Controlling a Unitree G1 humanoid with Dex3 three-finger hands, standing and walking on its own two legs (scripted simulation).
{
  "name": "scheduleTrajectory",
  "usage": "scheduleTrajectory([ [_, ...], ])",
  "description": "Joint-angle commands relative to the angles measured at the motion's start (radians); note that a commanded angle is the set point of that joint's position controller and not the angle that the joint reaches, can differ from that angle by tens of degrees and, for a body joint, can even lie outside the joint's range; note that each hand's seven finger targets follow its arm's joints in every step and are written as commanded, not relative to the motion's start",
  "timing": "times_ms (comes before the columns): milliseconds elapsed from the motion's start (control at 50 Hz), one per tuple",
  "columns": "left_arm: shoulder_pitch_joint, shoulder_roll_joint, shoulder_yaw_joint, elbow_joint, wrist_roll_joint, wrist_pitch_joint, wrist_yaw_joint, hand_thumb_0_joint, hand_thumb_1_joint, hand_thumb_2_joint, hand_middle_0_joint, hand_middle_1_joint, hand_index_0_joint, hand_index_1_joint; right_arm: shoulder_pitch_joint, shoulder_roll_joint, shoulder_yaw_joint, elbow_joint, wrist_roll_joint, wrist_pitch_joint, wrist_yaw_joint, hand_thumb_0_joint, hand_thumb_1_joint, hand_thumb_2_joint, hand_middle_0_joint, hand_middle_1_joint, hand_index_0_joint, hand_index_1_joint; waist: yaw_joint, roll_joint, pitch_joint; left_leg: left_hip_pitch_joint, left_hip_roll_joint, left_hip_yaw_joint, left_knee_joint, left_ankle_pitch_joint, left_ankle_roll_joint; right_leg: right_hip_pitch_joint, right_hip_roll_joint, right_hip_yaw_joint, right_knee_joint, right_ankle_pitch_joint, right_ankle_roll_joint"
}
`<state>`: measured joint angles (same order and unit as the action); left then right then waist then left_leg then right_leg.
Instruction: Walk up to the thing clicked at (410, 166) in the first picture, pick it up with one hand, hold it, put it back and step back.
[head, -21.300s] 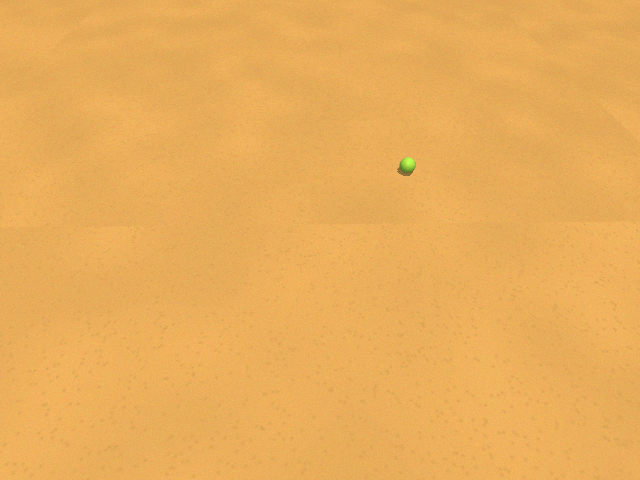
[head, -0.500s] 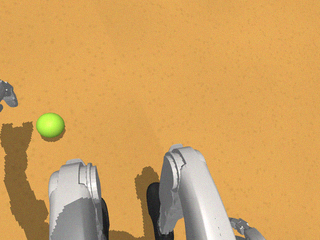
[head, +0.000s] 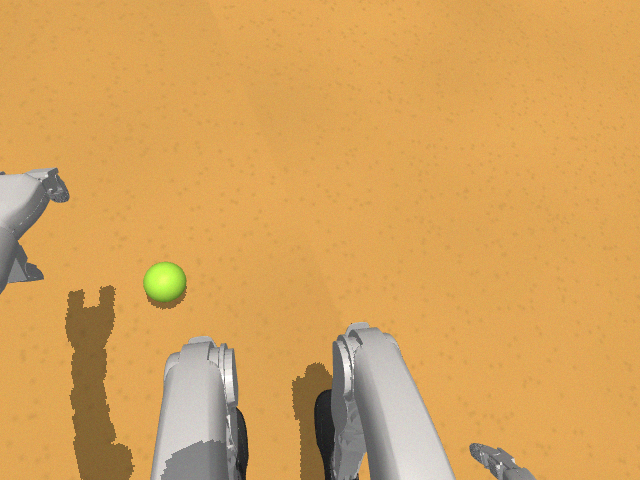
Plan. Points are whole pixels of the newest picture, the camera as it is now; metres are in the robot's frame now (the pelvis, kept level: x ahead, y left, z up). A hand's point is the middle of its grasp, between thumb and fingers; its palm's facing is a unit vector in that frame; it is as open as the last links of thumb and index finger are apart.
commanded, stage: go down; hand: left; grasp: from above
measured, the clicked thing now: (165, 281) +0.46 +0.23 -0.41
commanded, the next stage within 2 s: none
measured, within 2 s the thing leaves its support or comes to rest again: neither
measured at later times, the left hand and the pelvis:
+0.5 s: hand out of the picture +0.42 +0.34 -0.02, palm faces -0.42 -0.04 -0.91, open 13.6 cm; pelvis +0.00 +0.00 +0.06, yaw +1 degrees
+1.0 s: hand out of the picture +0.42 +0.34 +0.01, palm faces -0.42 -0.05 -0.91, open 14.0 cm; pelvis +0.02 +0.00 +0.10, yaw +2 degrees
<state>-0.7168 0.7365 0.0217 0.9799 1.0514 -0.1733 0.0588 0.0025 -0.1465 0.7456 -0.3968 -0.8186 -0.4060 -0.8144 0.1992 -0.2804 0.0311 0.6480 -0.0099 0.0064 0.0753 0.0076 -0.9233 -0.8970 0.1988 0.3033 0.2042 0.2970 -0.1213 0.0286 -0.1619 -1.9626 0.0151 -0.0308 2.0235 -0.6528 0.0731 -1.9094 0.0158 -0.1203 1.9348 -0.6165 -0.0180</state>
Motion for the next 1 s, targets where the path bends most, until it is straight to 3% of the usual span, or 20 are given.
scheduleTrajectory([
  [0,-0.261,0.288,0.083,-0.166,-0.008,-0.035,-0.011,0.000,-0.305,0.840,-0.255,-0.947,-0.265,-0.937,0.154,-0.205,-0.066,-0.039,0.006,-0.015,-0.036,0.000,-0.918,-0.904,0.201,0.300,0.200,0.300,0.001,0.194,-0.526,0.481,0.001,-0.082,-0.359,0.100,-0.032,0.305,0.029,0.032,-0.223,0.135,-0.022],
  [20,-0.295,0.287,0.077,-0.189,-0.004,-0.051,-0.015,0.000,-0.329,0.840,-0.234,-0.955,-0.245,-0.944,0.157,-0.202,-0.066,-0.025,0.005,-0.015,-0.039,0.000,-0.918,-0.905,0.200,0.300,0.200,0.300,-0.004,0.227,-0.532,0.514,0.003,-0.090,-0.374,0.110,-0.039,0.296,0.029,0.030,-0.222,0.141,-0.023],
  [40,-0.289,0.313,0.099,-0.181,0.001,-0.062,-0.013,0.000,-0.350,0.844,-0.215,-0.961,-0.227,-0.950,0.145,-0.205,-0.067,-0.041,0.005,-0.017,-0.043,0.000,-0.918,-0.905,0.200,0.300,0.200,0.300,0.002,0.214,-0.542,0.530,0.005,-0.091,-0.382,0.101,-0.037,0.310,0.031,0.030,-0.232,0.137,-0.022],
  [60,-0.307,0.296,0.089,-0.201,0.000,-0.076,-0.013,0.000,-0.366,0.856,-0.209,-0.959,-0.216,-0.952,0.153,-0.197,-0.065,-0.029,0.002,-0.017,-0.045,0.000,-0.917,-0.905,0.200,0.300,0.200,0.300,-0.005,0.222,-0.543,0.550,0.007,-0.089,-0.389,0.107,-0.039,0.305,0.030,0.031,-0.243,0.138,-0.022],
  [160,-0.315,0.320,0.124,-0.205,0.016,-0.110,0.037,0.000,-0.450,0.967,-0.133,-1.053,-0.137,-1.049,0.136,-0.202,-0.070,-0.015,0.000,-0.025,-0.051,0.000,-0.912,-0.903,0.201,0.300,0.200,0.300,0.008,0.256,-0.581,0.634,0.004,-0.103,-0.431,0.120,-0.045,0.315,0.028,0.026,-0.261,0.141,-0.022],
  [220,-0.322,0.298,0.108,-0.177,0.034,-0.101,0.069,0.000,-0.496,0.997,-0.084,-1.109,-0.092,-1.100,0.142,-0.202,-0.073,-0.007,0.001,-0.025,-0.052,0.000,-0.911,-0.902,0.200,0.300,0.200,0.300,-0.008,0.242,-0.571,0.643,-0.001,-0.100,-0.449,0.105,-0.041,0.330,0.030,0.024,-0.297,0.132,-0.020],
  [260,-0.299,0.306,0.117,-0.160,0.034,-0.084,0.089,0.000,-0.505,1.014,-0.071,-1.126,-0.080,-1.116,0.143,-0.206,-0.079,-0.005,0.006,-0.022,-0.054,0.000,-0.909,-0.901,0.201,0.300,0.200,0.300,0.002,0.214,-0.572,0.642,-0.005,-0.097,-0.467,0.090,-0.038,0.367,0.030,0.026,-0.326,0.123,-0.018],
  [300,-0.289,0.280,0.090,-0.131,0.035,-0.063,0.091,0.000,-0.497,1.019,-0.072,-1.152,-0.085,-1.138,0.144,-0.205,-0.081,-0.006,0.008,-0.020,-0.053,0.000,-0.912,-0.902,0.200,0.300,0.200,0.300,-0.004,0.191,-0.556,0.650,-0.004,-0.095,-0.488,0.081,-0.035,0.392,0.032,0.026,-0.353,0.119,-0.017],
  [360,-0.293,0.298,0.092,-0.114,0.032,-0.035,0.090,0.000,-0.509,1.015,-0.066,-1.151,-0.078,-1.139,0.140,-0.202,-0.083,-0.006,0.016,-0.016,-0.060,0.000,-0.912,-0.903,0.200,0.300,0.200,0.300,-0.004,0.189,-0.533,0.644,-0.007,-0.105,-0.535,0.022,-0.036,0.428,0.036,0.027,-0.381,0.086,-0.015],
  [420,-0.299,0.278,0.083,-0.116,0.019,-0.024,0.077,0.000,-0.500,0.987,-0.063,-1.155,-0.082,-1.135,0.148,-0.195,-0.087,0.000,0.018,-0.016,-0.064,0.000,-0.914,-0.903,0.200,0.300,0.200,0.300,-0.009,0.167,-0.551,0.673,-0.004,-0.096,-0.537,0.049,-0.035,0.441,0.037,0.031,-0.408,0.095,-0.017],
  [440,-0.298,0.301,0.096,-0.125,0.013,-0.026,0.071,0.000,-0.510,0.984,-0.058,-1.141,-0.075,-1.123,0.145,-0.196,-0.086,0.001,0.021,-0.018,-0.066,0.000,-0.913,-0.903,0.200,0.300,0.200,0.300,-0.007,0.174,-0.556,0.675,-0.005,-0.098,-0.544,0.046,-0.035,0.454,0.037,0.032,-0.410,0.095,-0.016],
  [560,-0.249,0.306,0.106,-0.110,0.013,-0.068,0.040,0.000,-0.538,0.959,-0.049,-1.136,-0.068,-1.118,0.155,-0.176,-0.074,0.006,0.015,-0.025,-0.068,0.000,-0.920,-0.906,0.200,0.300,0.200,0.300,0.006,0.170,-0.549,0.706,-0.010,-0.062,-0.530,0.178,-0.037,0.496,0.037,0.043,-0.439,0.163,-0.024],
  [680,-0.218,0.309,0.127,-0.121,0.027,-0.106,0.065,0.000,-0.529,0.953,-0.047,-1.124,-0.066,-1.104,0.144,-0.179,-0.079,0.004,0.014,-0.030,-0.066,0.000,-0.913,-0.903,0.200,0.300,0.200,0.300,0.017,0.188,-0.526,0.728,-0.007,-0.068,-0.571,0.138,-0.041,0.513,0.037,0.042,-0.461,0.140,-0.025],
  [700,-0.207,0.297,0.117,-0.113,0.028,-0.107,0.067,0.000,-0.529,0.946,-0.047,-1.131,-0.068,-1.109,0.148,-0.174,-0.076,0.003,0.015,-0.030,-0.064,0.000,-0.917,-0.905,0.200,0.300,0.200,0.300,0.011,0.189,-0.519,0.727,-0.010,-0.063,-0.568,0.155,-0.041,0.518,0.038,0.043,-0.466,0.149,-0.026],
  [740,-0.223,0.321,0.141,-0.134,0.027,-0.110,0.081,0.000,-0.524,0.953,-0.049,-1.123,-0.068,-1.102,0.148,-0.176,-0.082,0.007,0.015,-0.030,-0.062,0.000,-0.913,-0.903,0.200,0.300,0.200,0.300,0.017,0.185,-0.549,0.755,-0.009,-0.064,-0.578,0.173,-0.041,0.540,0.038,0.043,-0.479,0.157,-0.025],
  [780,-0.226,0.291,0.117,-0.131,0.031,-0.107,0.090,0.000,-0.530,0.958,-0.049,-1.121,-0.066,-1.103,0.152,-0.174,-0.084,0.009,0.014,-0.029,-0.059,0.000,-0.914,-0.904,0.200,0.300,0.200,0.300,0.009,0.200,-0.534,0.775,-0.008,-0.065,-0.583,0.188,-0.042,0.523,0.038,0.042,-0.486,0.160,-0.026],
  [800,-0.215,0.310,0.139,-0.132,0.030,-0.106,0.100,0.000,-0.525,0.952,-0.048,-1.117,-0.066,-1.097,0.151,-0.180,-0.090,0.010,0.016,-0.029,-0.059,0.000,-0.913,-0.903,0.200,0.300,0.200,0.300,0.020,0.189,-0.544,0.793,-0.005,-0.078,-0.599,0.177,-0.044,0.533,0.038,0.038,-0.490,0.153,-0.024],
  [860,-0.239,0.294,0.124,-0.132,0.033,-0.101,0.113,0.000,-0.524,0.950,-0.048,-1.116,-0.067,-1.096,0.157,-0.174,-0.091,0.023,0.013,-0.028,-0.054,0.000,-0.915,-0.904,0.200,0.300,0.200,0.300,0.002,0.182,-0.561,0.807,-0.009,-0.062,-0.575,0.241,-0.041,0.551,0.039,0.045,-0.506,0.191,-0.025],
  [940,-0.228,0.280,0.116,-0.120,0.040,-0.095,0.120,0.000,-0.513,0.948,-0.050,-1.128,-0.072,-1.105,0.161,-0.175,-0.099,0.029,0.011,-0.024,-0.049,0.000,-0.914,-0.904,0.200,0.300,0.200,0.300,0.006,0.193,-0.559,0.838,-0.009,-0.056,-0.577,0.299,-0.042,0.553,0.038,0.048,-0.516,0.216,-0.026],
  [980,-0.223,0.291,0.128,-0.118,0.042,-0.091,0.129,0.000,-0.519,0.957,-0.050,-1.118,-0.068,-1.098,0.153,-0.179,-0.102,0.027,0.013,-0.023,-0.048,0.000,-0.913,-0.904,0.200,0.300,0.200,0.300,0.019,0.201,-0.550,0.845,-0.006,-0.075,-0.609,0.254,-0.048,0.558,0.038,0.043,-0.518,0.189,-0.027],
])
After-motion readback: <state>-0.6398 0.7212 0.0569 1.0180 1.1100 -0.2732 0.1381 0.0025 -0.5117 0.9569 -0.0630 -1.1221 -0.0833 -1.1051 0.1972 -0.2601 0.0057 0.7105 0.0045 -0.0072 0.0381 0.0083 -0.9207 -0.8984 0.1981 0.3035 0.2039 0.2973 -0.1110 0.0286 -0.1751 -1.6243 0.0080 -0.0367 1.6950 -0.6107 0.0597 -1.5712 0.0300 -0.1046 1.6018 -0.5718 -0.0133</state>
